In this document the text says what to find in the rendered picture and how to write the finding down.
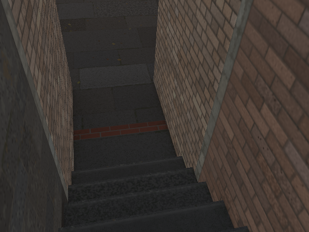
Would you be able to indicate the stairs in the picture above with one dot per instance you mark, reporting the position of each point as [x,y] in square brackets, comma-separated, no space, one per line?
[207,218]

